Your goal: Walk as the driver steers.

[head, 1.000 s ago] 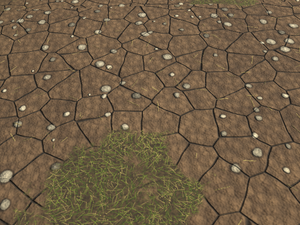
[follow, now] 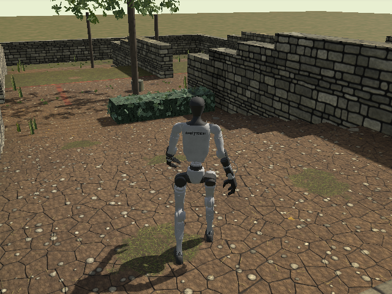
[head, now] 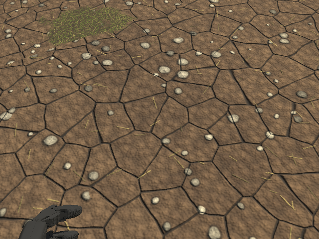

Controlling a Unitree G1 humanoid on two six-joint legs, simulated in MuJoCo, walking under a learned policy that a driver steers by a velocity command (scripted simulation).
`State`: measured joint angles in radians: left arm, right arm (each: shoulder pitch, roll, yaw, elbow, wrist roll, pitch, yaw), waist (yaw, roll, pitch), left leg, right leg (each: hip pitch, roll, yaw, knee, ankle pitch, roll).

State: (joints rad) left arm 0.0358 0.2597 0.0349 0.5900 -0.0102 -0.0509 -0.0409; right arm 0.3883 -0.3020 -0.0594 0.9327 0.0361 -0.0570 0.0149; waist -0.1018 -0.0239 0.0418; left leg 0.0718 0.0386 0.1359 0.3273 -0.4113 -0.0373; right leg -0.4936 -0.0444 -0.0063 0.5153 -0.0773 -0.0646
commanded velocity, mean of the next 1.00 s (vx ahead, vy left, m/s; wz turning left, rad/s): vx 0.50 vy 0.00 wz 0.47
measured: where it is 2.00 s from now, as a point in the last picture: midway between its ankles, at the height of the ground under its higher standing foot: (93, 174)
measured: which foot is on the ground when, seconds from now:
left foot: down 0.00-0.00, up 0.02-0.50, down 0.52-1.00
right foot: down 0.00-0.54, up 0.56-1.00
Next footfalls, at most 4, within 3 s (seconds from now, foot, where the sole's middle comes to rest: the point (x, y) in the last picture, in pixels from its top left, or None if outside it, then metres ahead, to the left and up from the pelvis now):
0.52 left None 0.42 0.17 -0.76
1.02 right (125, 170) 0.77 0.12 -0.76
1.44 left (61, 185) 0.72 0.40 -0.76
1.72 right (112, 154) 0.85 0.17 -0.76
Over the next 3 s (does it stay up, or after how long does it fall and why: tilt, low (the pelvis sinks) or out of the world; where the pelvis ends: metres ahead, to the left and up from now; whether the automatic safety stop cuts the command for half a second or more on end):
stays up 0.88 0.41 0.01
